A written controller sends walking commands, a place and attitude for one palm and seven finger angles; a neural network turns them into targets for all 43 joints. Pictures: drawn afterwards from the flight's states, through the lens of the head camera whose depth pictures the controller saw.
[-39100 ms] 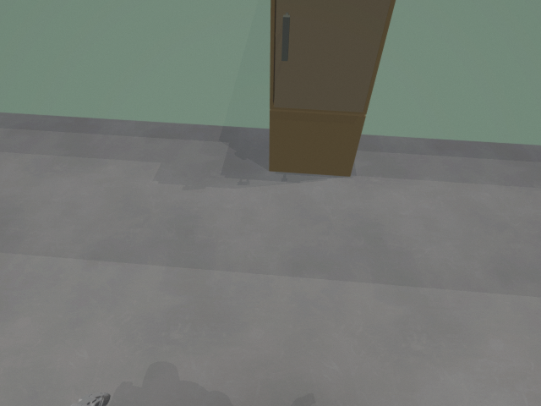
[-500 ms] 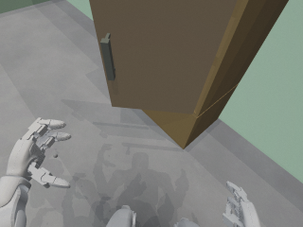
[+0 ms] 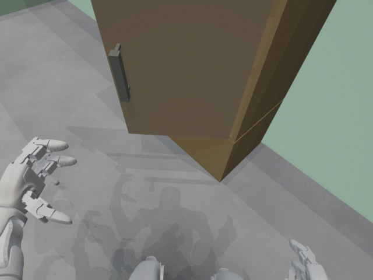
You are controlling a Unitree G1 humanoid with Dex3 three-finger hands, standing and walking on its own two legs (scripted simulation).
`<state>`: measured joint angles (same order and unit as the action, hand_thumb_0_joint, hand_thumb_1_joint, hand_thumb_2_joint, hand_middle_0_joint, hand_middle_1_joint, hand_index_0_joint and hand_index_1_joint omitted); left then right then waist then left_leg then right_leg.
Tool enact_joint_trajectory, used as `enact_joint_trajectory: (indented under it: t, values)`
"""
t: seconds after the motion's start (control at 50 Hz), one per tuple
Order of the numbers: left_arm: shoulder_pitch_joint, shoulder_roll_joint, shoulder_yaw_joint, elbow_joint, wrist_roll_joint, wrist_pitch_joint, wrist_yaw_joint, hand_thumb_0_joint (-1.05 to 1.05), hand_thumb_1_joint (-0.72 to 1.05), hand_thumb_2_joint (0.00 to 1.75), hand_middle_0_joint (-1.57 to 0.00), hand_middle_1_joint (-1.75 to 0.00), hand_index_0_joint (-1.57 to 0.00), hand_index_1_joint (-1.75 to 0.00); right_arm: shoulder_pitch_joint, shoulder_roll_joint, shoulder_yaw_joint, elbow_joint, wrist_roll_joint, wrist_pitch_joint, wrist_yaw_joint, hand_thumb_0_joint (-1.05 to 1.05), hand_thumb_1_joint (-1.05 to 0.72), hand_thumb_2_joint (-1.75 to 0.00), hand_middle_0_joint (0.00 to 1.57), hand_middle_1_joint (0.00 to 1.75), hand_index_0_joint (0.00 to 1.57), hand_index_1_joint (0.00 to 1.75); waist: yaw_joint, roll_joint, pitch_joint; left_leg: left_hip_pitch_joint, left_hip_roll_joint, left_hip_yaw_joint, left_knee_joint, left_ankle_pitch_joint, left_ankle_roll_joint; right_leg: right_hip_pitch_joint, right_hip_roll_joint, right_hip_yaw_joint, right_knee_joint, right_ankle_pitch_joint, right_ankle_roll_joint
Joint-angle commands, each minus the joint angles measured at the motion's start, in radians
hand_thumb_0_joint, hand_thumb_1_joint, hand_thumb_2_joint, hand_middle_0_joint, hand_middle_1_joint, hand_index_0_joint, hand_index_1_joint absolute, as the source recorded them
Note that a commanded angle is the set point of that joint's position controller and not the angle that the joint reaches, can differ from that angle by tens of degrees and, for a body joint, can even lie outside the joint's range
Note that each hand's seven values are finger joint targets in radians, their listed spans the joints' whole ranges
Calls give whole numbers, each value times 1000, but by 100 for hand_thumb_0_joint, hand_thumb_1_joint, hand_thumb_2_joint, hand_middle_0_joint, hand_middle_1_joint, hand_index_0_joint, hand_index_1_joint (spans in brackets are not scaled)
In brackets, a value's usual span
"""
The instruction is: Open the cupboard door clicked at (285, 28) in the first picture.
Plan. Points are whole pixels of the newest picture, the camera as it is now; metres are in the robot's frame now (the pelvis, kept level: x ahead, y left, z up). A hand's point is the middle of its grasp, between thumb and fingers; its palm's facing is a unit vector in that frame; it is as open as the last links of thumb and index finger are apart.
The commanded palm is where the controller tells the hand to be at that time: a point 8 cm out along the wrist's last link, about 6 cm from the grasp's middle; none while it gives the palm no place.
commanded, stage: raise the hand with hooked fingers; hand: left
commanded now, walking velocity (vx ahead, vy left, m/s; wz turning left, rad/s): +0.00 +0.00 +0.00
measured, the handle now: (122, 73) +0.64 +0.22 +0.04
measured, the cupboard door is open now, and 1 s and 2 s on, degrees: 43 43 43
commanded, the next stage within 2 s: move the hooked fingers beside the handle in 0.24 s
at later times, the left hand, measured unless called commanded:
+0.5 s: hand (58, 177) +0.30 +0.27 +0.06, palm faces +0.02 -1.00 -0.04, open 14.0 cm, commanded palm +0.29 +0.32 +0.06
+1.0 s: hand (77, 136) +0.40 +0.27 +0.06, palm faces -0.01 -1.00 -0.03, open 14.0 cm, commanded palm +0.38 +0.32 +0.05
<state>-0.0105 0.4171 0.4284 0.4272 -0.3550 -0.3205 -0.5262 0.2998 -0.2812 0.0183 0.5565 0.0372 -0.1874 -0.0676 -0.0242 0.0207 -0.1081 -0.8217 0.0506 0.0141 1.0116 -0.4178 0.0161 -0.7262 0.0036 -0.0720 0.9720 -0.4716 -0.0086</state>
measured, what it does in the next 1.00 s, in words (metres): stands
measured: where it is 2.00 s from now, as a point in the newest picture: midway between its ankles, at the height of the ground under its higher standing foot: outside the picture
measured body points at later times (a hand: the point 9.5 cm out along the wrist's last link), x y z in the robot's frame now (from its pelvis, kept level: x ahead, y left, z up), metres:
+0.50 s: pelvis +0.00 -0.01 -0.01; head +0.06 +0.00 +0.44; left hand +0.29 +0.32 +0.06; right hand +0.15 -0.26 -0.09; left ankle +0.04 +0.11 -0.68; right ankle +0.00 -0.12 -0.68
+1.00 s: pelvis +0.00 +0.00 -0.01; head +0.09 +0.02 +0.43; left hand +0.39 +0.32 +0.06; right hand +0.07 -0.27 -0.11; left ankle +0.04 +0.11 -0.68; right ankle +0.00 -0.12 -0.68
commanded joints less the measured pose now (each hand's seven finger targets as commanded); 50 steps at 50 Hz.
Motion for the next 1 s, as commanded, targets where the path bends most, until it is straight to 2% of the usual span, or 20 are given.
enact_joint_trajectory:
  t: [0.0,0.14,0.2,0.3,0.32,0.38,0.4,0.46,0.5,0.54,0.6,0.62,0.66,0.72,0.76,0.8,0.84,0.88,0.9,0.98]
  values:
    - [-167,254,100,-203,-31,-83,19,0,-50,30,-30,-120,-30,-120,-19,-146,-54,-140,4,-43,-13,0,-90,-90,20,30,20,30,18,75,-246,249,-37,-42,-152,173,10,49,38,30,-138,165,-15]
    - [-176,255,93,-208,-33,-87,6,0,-50,30,-30,-120,-30,-120,-24,-143,-50,-134,6,-44,-19,0,-90,-90,20,30,20,30,17,91,-262,246,-38,-37,-142,174,13,63,32,41,-142,174,-13]
    - [-170,252,99,-176,-39,-77,3,0,-50,30,-30,-120,-30,-120,-22,-143,-47,-134,3,-41,-19,0,-90,-90,20,30,20,30,15,47,-253,226,-38,-35,-134,181,15,71,35,41,-140,191,-11]
    - [-186,249,87,-188,-36,-75,-2,0,-50,30,-30,-120,-30,-120,-30,-141,-45,-137,5,-43,-19,0,-90,-90,20,30,20,30,16,82,-249,234,-39,-38,-137,169,14,61,32,43,-141,175,-13]
    - [-179,247,89,-183,-37,-75,-1,0,-50,30,-30,-120,-30,-120,-28,-141,-46,-138,6,-42,-19,0,-90,-90,20,30,20,30,16,56,-259,233,-39,-37,-136,170,15,69,33,44,-141,177,-11]
    - [-336,258,77,-137,-28,-81,3,0,-50,30,-30,-120,-30,-120,-21,-146,-42,-111,2,-41,-30,0,-90,-90,20,30,20,30,-14,46,-220,197,-36,-38,-110,136,17,24,34,56,-138,142,-10]
    - [-361,278,91,-101,-23,-82,2,0,-50,30,-30,-120,-30,-120,-16,-149,-43,-103,4,-39,-33,0,-90,-90,20,30,20,30,-16,34,-224,189,-33,-38,-110,120,15,20,32,58,-139,123,-8]
    - [-442,253,41,-83,-2,-90,-9,0,-50,30,-30,-120,-30,-120,-13,-147,-43,-95,6,-42,-36,0,-90,-90,20,30,20,30,-18,101,-262,230,-34,-44,-114,130,15,1,28,53,-128,132,-15]
    - [-499,289,56,-50,10,-82,-10,0,-50,30,-30,-120,-30,-120,-1,-153,-44,-83,5,-36,-39,0,-90,-90,20,30,20,30,-23,83,-288,238,-29,-48,-106,145,15,-3,30,51,-119,147,-16]
    - [-503,322,85,-2,17,-72,-6,0,-50,30,-30,-120,-30,-120,3,-155,-45,-82,4,-27,-37,0,-90,-90,20,30,20,30,-9,83,-294,217,-32,-43,-107,143,15,15,27,57,-122,145,-15]
    - [-521,318,83,32,24,-63,2,0,-50,30,-30,-120,-30,-120,12,-152,-45,-86,1,-13,-30,0,-90,-90,20,30,20,30,-1,88,-333,231,-32,-42,-104,191,14,30,29,51,-108,194,-17]
    - [-521,356,115,56,28,-61,10,0,-50,30,-30,-120,-30,-120,19,-156,-46,-84,2,-6,-28,0,-90,-90,20,30,20,30,5,84,-328,216,-30,-40,-104,193,12,36,30,51,-106,198,-16]
    - [-582,336,90,86,37,-61,17,0,-50,30,-30,-120,-30,-120,27,-155,-46,-80,1,5,-23,0,-90,-90,20,30,20,30,-12,71,-315,200,-30,-38,-101,189,13,22,29,48,-104,200,-12]
    - [-597,369,116,132,47,-73,23,0,-50,30,-30,-120,-30,-120,46,-161,-50,-77,-1,21,-17,0,-90,-90,20,30,20,30,-8,66,-331,199,-27,-37,-96,207,13,22,33,48,-95,218,-14]
    - [-639,348,88,142,56,-81,23,0,-50,30,-30,-120,-30,-120,52,-160,-52,-75,-1,31,-12,0,-90,-90,20,30,20,30,-20,88,-332,206,-27,-36,-93,210,14,5,33,48,-95,220,-14]
    - [-674,387,117,189,59,-89,21,0,-50,30,-30,-120,-30,-120,70,-169,-56,-62,-2,44,-13,0,-90,-90,20,30,20,30,-28,42,-345,180,-24,-33,-78,211,18,10,36,56,-90,229,-10]
    - [-739,389,106,220,70,-100,18,0,-50,30,-30,-120,-30,-120,78,-168,-55,-51,-2,52,-13,0,-90,-90,20,30,20,30,-36,80,-336,183,-24,-36,-77,201,17,-16,35,54,-86,213,-12]
    - [-779,382,91,208,75,-115,16,0,-50,30,-30,-120,-30,-120,89,-167,-58,-50,-5,59,-10,0,-90,-90,20,30,20,30,-36,116,-373,228,-22,-43,-71,244,16,-33,40,49,-72,234,-20]
    - [-799,397,99,209,80,-122,17,0,-50,30,-30,-120,-30,-120,96,-172,-61,-39,-6,64,-9,0,-90,-90,20,30,20,30,-37,115,-401,253,-18,-51,-72,251,12,-43,39,45,-71,232,-18]
    - [-858,434,119,306,93,-123,24,0,-50,30,-30,-120,-30,-120,115,-177,-58,-24,-8,85,-10,0,-90,-90,20,30,20,30,-51,74,-378,204,-18,-49,-58,235,20,-54,43,48,-68,222,-16]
